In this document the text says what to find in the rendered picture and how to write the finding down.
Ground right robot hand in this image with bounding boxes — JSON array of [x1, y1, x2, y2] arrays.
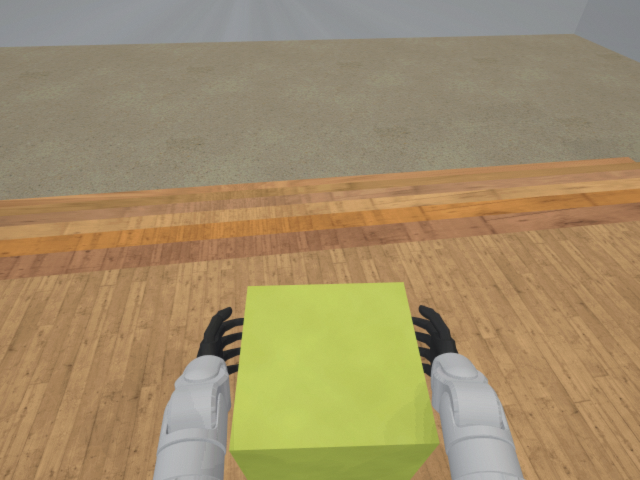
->
[[412, 305, 459, 377]]

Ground left robot hand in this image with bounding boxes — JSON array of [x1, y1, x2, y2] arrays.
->
[[197, 307, 244, 375]]

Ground carton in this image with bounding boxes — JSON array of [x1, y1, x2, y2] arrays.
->
[[229, 282, 440, 480]]

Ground right robot forearm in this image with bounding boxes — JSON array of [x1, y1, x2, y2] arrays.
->
[[431, 353, 525, 480]]

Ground left robot forearm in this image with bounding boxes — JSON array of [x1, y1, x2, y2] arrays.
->
[[153, 355, 231, 480]]

